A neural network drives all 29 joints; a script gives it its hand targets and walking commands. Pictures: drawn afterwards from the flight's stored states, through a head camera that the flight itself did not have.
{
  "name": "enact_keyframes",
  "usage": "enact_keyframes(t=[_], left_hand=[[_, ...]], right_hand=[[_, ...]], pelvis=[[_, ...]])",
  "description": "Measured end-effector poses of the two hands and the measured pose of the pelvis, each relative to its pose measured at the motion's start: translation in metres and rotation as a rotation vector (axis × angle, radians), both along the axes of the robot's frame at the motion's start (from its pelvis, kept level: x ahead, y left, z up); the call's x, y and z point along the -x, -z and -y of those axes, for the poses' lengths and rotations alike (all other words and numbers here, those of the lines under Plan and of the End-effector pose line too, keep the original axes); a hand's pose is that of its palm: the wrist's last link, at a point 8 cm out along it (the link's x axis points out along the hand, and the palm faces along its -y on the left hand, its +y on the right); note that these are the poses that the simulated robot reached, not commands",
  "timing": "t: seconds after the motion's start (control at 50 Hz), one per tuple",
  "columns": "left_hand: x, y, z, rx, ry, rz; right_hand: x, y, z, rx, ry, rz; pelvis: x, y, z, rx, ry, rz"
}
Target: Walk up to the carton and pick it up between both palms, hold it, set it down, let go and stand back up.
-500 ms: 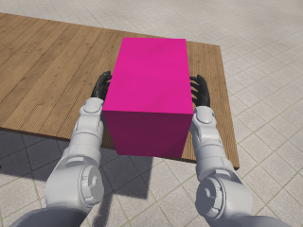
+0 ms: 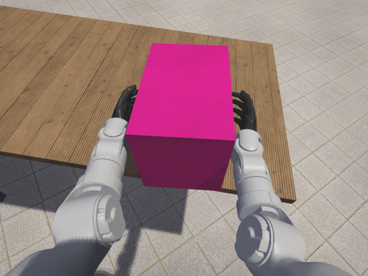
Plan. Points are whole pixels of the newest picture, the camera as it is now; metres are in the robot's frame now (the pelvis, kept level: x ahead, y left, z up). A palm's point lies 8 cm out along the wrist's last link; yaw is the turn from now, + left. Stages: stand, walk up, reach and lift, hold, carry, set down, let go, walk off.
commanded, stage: set down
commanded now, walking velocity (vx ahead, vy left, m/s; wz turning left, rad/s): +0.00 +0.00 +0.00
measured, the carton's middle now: (185, 116) +0.47 -0.01 +0.05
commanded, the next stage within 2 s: none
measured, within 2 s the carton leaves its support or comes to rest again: rests again in 0.74 s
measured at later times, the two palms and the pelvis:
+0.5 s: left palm (122, 121) +0.44 +0.14 +0.07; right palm (246, 128) +0.41 -0.14 +0.08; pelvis -0.01 +0.00 +0.00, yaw -1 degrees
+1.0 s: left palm (118, 116) +0.45 +0.15 +0.06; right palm (240, 127) +0.42 -0.14 +0.07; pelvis -0.02 +0.01 -0.01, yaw -3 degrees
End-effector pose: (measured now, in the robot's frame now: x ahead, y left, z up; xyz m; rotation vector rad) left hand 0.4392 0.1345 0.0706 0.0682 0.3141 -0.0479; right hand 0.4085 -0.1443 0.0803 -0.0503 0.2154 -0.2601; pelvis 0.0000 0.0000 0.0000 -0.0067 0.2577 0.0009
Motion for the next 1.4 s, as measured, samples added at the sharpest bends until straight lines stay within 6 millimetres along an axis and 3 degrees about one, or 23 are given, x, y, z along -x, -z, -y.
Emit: enact_keyframes(t=[0.58, 0.88, 1.1, 1.22, 1.4], left_hand=[[0.002, 0.005, -0.001, 0.033, -0.006, 0.017], [-0.009, 0.009, -0.011, 0.060, -0.030, 0.044], [-0.018, 0.005, -0.012, 0.037, -0.012, 0.041], [-0.025, -0.009, -0.023, 0.031, -0.033, 0.046], [-0.030, -0.027, -0.053, 0.025, -0.074, 0.044]], right_hand=[[0.002, 0.002, 0.000, 0.006, -0.016, 0.003], [-0.007, 0.013, -0.008, -0.053, -0.031, -0.054], [-0.010, 0.010, -0.006, -0.046, -0.034, -0.063], [-0.012, -0.001, 0.005, -0.055, -0.009, -0.073], [-0.010, -0.020, 0.043, -0.055, 0.046, -0.094]], pelvis=[[0.009, 0.001, -0.001, 0.002, 0.027, -0.020], [0.017, 0.008, -0.007, 0.010, 0.049, -0.127], [0.024, 0.012, -0.011, 0.021, 0.058, -0.190], [0.028, 0.014, -0.013, 0.025, 0.067, -0.201], [0.034, 0.016, -0.016, 0.033, 0.071, -0.182]])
